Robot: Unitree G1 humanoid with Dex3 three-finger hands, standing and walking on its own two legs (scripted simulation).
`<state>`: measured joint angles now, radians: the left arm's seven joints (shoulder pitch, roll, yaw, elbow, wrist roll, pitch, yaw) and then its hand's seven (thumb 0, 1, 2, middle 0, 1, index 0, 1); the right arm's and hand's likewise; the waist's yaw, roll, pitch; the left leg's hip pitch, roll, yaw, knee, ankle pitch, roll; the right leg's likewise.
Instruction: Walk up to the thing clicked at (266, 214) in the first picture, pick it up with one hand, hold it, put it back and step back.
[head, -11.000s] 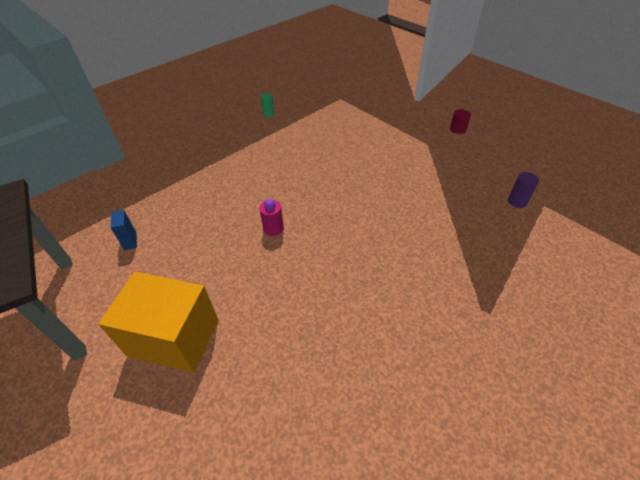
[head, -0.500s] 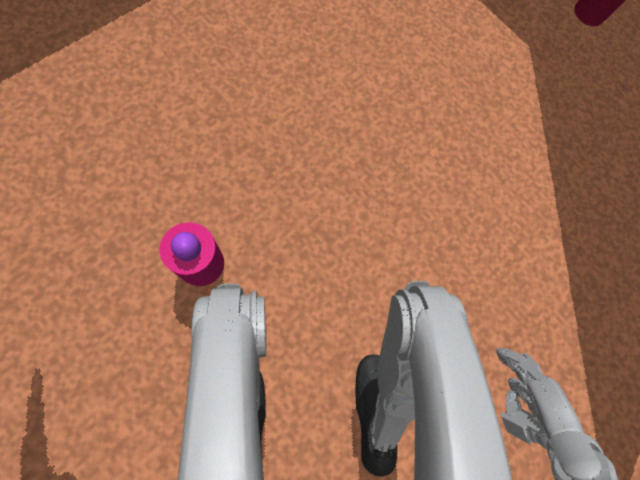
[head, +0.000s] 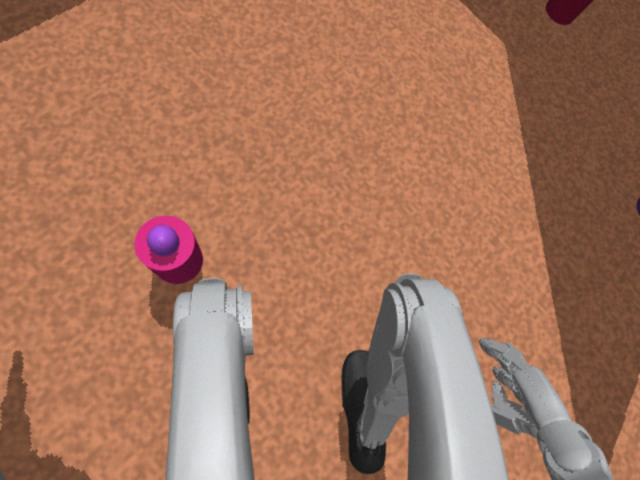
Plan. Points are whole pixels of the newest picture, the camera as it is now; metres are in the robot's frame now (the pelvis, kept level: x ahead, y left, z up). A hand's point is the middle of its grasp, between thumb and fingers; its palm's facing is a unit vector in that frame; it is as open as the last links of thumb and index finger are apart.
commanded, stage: approach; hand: left
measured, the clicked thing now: (170, 249) +0.41 +0.24 -0.28
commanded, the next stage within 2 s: close in in 0.28 s
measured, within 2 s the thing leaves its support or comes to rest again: neither
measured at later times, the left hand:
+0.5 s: hand (113, 269) +0.36 +0.30 -0.22, palm faces +0.11 -0.99 +0.10, open 17.6 cm
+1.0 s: hand (153, 263) +0.38 +0.25 -0.24, palm faces +0.16 -0.99 +0.04, open 17.7 cm
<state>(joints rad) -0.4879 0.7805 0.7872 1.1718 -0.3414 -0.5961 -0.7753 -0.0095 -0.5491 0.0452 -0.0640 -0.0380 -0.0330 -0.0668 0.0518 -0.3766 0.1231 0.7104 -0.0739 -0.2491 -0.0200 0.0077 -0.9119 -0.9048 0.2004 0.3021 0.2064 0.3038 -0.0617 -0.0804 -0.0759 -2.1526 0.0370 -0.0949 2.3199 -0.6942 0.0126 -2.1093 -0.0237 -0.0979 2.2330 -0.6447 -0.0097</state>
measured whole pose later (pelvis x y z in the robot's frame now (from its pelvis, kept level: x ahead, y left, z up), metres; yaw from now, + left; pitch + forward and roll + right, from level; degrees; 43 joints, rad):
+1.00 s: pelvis -0.02 +0.02 -0.09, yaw -8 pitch +9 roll -16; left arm -0.47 0.70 0.50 1.37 -0.19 -1.13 -0.20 -0.01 -0.61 0.01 -0.07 -0.07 -0.08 -0.06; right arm -0.14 -0.38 0.45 0.60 -0.33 -0.10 0.15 0.00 -0.92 -0.90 0.20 0.30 0.21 0.30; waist -0.19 -0.26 0.24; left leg -2.20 0.03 -0.32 2.67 -0.68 0.03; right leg -2.05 0.03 -0.27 2.41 -0.55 0.04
